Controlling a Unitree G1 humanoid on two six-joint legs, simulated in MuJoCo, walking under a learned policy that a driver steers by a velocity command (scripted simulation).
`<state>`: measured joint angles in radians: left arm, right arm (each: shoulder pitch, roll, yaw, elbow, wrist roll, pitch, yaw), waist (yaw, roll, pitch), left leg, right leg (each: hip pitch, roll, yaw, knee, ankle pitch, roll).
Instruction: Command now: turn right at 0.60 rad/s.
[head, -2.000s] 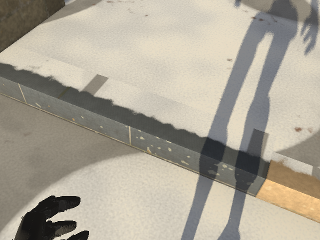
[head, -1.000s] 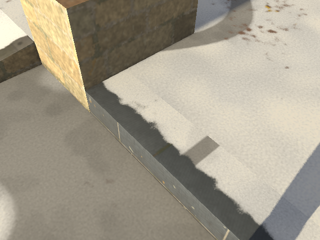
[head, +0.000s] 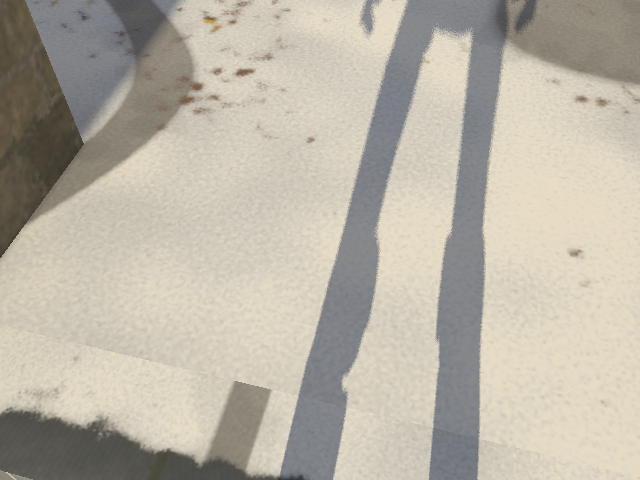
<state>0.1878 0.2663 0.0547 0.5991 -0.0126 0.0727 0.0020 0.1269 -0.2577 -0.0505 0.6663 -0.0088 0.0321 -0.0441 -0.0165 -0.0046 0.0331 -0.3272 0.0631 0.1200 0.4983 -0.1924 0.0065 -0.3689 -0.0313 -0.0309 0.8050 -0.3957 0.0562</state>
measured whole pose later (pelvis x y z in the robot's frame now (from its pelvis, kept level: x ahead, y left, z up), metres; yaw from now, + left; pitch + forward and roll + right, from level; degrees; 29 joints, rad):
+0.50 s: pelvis -0.02 +0.00 +0.00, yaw -15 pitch +2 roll +0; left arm 0.15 0.23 0.05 0.57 0.00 0.04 0.03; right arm 0.10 -0.23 -0.05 0.68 0.00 0.01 -0.01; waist 0.00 0.00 0.01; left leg -0.26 -0.01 0.00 0.54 -0.27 -0.03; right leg -0.32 0.09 0.15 0.58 -0.28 -0.03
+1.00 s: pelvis +0.00 -0.02 -0.01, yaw -15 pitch +0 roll +0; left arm 0.30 0.17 0.04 0.70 0.00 -0.04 0.01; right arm 0.17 -0.19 -0.02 0.70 0.00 -0.04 -0.01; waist 0.00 0.02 -0.01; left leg -0.21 0.01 0.00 0.58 -0.37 0.00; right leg -0.22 0.02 0.07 0.60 -0.38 0.00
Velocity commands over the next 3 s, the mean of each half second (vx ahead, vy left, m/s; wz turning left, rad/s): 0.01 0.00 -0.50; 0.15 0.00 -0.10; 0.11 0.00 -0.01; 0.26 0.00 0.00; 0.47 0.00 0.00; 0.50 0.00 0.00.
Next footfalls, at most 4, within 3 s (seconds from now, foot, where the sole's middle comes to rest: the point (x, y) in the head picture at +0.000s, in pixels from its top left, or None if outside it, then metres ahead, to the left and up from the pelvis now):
0.04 right None -0.03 -0.14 -0.77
0.50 left None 0.03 0.10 -0.77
2.22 left None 0.18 0.09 -0.77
2.62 right None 0.38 -0.15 -0.60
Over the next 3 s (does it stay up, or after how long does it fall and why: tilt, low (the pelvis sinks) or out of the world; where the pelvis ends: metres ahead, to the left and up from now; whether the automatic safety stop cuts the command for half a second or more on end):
stays up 0.42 -0.05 0.18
